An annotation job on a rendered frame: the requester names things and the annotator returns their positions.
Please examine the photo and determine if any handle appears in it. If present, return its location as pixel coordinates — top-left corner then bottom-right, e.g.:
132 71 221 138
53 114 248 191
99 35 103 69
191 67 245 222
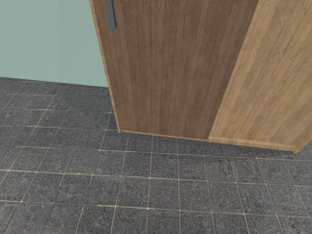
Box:
104 0 118 30

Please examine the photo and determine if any wardrobe door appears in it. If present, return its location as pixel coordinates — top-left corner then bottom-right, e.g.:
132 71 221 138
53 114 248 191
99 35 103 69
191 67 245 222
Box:
94 0 259 140
209 0 312 145

